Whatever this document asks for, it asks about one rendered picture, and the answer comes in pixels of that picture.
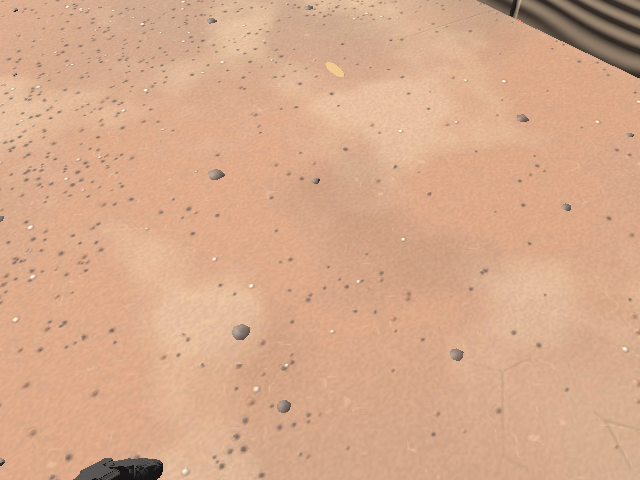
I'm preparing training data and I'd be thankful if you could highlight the robot left hand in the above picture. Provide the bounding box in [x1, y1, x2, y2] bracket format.
[73, 458, 163, 480]

